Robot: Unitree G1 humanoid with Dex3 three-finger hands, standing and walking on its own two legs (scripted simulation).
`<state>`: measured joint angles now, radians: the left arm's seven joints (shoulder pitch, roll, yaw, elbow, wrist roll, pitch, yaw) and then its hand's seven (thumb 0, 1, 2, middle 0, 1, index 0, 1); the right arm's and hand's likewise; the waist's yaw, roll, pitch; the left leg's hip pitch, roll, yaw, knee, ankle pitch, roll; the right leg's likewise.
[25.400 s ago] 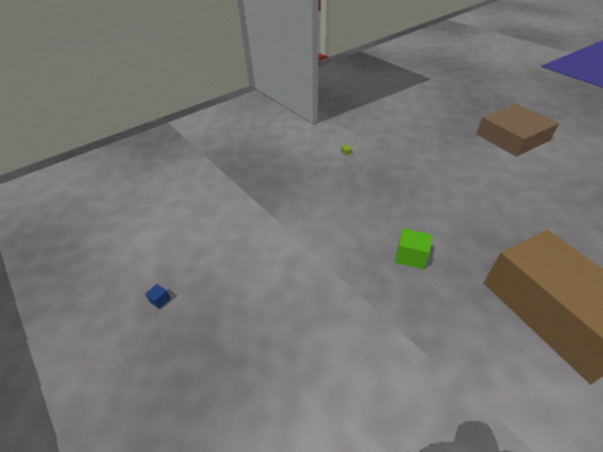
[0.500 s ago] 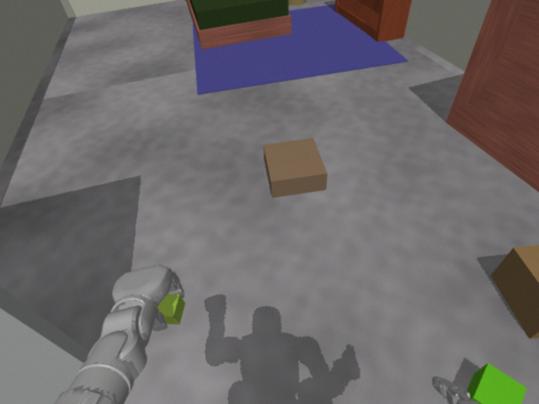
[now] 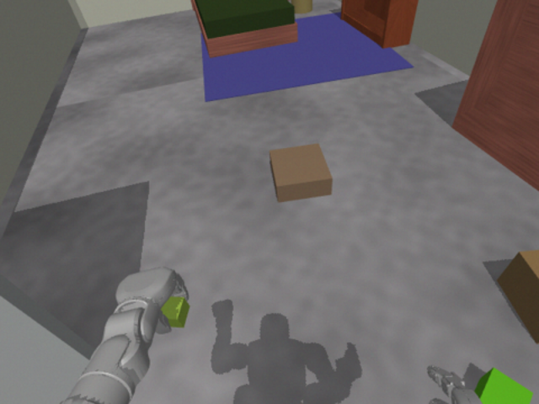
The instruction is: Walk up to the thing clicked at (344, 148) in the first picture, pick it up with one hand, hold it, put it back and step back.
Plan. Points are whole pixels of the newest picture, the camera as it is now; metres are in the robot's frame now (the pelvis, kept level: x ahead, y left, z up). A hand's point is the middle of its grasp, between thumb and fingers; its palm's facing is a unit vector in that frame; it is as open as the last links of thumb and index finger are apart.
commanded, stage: hold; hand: left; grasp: from above
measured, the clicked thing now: (169, 311) +0.32 +0.22 -0.06
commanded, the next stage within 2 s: crouch in 0.86 s
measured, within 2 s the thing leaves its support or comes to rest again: neither
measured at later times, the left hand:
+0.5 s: hand (155, 311) +0.30 +0.22 -0.02, palm faces -0.42 -0.12 -0.90, open 6.5 cm
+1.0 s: hand (157, 303) +0.31 +0.22 -0.01, palm faces -0.43 -0.12 -0.89, open 6.5 cm
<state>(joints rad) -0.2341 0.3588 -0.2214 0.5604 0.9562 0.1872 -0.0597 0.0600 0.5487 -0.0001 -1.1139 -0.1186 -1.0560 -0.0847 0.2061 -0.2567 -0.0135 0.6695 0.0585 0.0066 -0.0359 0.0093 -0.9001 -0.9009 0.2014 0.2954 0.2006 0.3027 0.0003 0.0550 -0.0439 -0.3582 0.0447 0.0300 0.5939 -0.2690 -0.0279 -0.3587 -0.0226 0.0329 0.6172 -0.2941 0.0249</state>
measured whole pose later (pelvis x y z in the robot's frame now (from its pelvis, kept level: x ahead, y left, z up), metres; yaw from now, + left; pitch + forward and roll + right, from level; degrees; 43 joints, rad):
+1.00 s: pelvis +0.02 +0.00 +0.01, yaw +0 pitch +1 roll +0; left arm -0.23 0.37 -0.24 0.51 0.95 0.21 -0.11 0.04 0.54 0.03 -1.10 -0.15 -1.03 -0.11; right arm 0.20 -0.25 -0.01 0.66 0.07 0.02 -0.04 0.01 -0.90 -0.90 0.20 0.30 0.20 0.30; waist 0.01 0.05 -0.03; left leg -0.28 0.04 0.03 0.51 -0.26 -0.02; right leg -0.27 -0.03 0.03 0.52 -0.28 0.03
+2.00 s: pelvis -0.06 +0.01 -0.26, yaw -1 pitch +36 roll -4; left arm -0.81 0.45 -0.02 1.33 1.11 0.03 0.39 0.06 0.54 0.00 -1.14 -0.08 -1.10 -0.03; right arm 0.21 -0.21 -0.02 0.77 -0.06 -0.06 0.02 0.00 -0.88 -0.89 0.21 0.29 0.20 0.30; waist -0.18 0.05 -0.20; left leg -1.86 0.05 -0.07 1.85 -0.62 -0.02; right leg -1.81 0.01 0.01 1.82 -0.63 0.05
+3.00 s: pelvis -0.07 +0.00 -0.43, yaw -5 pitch +34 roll -5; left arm -1.01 0.62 0.08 1.56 1.17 -0.05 0.48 0.05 0.55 0.00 -1.13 -0.11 -1.07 -0.05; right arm 0.15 -0.25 0.06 0.80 -0.16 -0.11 0.15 0.00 -0.90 -0.90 0.20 0.30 0.20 0.30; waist -0.25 0.00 -0.07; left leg -2.31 0.03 -0.16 2.38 -0.67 -0.05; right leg -2.25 0.04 -0.02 2.33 -0.68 0.05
